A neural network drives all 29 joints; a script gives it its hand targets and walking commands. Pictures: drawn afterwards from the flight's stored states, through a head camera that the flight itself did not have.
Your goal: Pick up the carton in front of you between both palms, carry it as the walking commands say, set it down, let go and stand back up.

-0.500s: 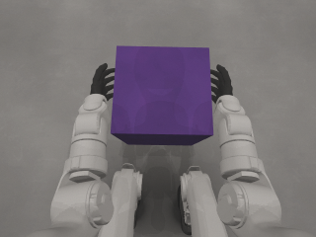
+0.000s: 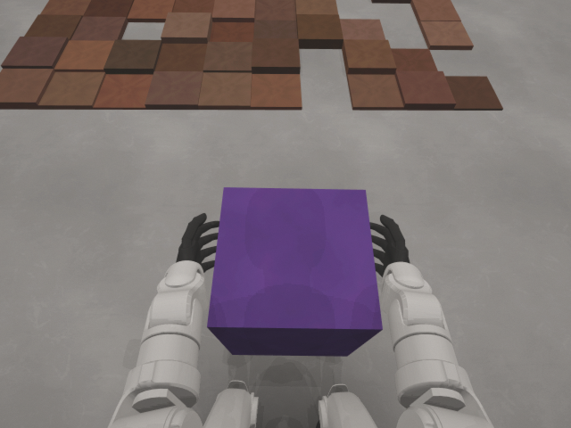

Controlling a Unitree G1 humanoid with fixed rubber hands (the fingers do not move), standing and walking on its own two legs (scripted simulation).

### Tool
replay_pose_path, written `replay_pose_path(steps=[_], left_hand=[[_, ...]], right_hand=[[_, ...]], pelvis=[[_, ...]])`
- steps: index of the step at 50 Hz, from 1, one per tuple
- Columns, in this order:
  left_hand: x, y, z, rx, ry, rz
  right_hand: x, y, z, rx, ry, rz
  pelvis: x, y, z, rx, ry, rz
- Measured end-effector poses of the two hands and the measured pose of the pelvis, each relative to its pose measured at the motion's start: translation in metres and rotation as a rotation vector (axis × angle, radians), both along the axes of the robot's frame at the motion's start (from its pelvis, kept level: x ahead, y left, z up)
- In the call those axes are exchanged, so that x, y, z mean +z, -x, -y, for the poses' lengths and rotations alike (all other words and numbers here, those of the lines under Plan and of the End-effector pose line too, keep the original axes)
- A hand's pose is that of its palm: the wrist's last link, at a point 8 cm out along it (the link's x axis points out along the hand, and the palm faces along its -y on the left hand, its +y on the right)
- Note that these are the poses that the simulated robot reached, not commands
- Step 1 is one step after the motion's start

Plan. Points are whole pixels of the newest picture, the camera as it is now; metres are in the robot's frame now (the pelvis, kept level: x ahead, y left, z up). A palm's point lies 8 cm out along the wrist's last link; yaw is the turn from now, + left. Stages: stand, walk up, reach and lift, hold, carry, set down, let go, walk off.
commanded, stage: reach and lift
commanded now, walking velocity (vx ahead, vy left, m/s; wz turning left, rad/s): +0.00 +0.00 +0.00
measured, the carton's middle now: (292, 280) +0.37 +0.00 -0.09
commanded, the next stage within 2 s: hold in 1.52 s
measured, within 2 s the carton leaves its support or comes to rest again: neither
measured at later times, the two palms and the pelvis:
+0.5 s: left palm (158, 245) +0.33 +0.15 +0.12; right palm (441, 247) +0.33 -0.15 +0.12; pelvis +0.04 +0.00 +0.10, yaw +0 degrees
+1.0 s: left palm (152, 238) +0.33 +0.15 +0.14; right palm (449, 242) +0.33 -0.15 +0.14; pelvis +0.03 +0.00 +0.11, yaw +0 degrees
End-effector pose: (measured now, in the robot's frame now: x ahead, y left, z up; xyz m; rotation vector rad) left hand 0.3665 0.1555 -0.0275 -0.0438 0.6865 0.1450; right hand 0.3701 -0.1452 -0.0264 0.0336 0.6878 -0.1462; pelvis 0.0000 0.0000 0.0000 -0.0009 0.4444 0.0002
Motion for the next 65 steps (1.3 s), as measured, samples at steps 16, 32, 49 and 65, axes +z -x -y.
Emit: replay_pose_path(steps=[16,32,49,65], left_hand=[[0.098,0.027,0.001,-0.004,-0.005,0.008],[0.158,0.045,0.002,-0.027,-0.028,0.008],[0.164,0.041,0.002,-0.028,-0.027,0.019],[0.170,0.038,0.002,-0.050,-0.057,0.011]], right_hand=[[0.097,0.026,0.002,0.007,0.004,0.008],[0.157,0.046,0.003,0.028,0.026,0.008],[0.163,0.043,0.003,0.027,0.026,0.019],[0.169,0.038,0.003,0.053,0.055,0.010]], pelvis=[[0.077,-0.031,0.001,0.003,-0.003,0.261],[0.105,-0.029,-0.001,0.001,-0.003,0.500],[0.108,-0.026,-0.002,0.001,-0.002,0.520],[0.112,-0.042,-0.001,0.003,-0.003,0.530]])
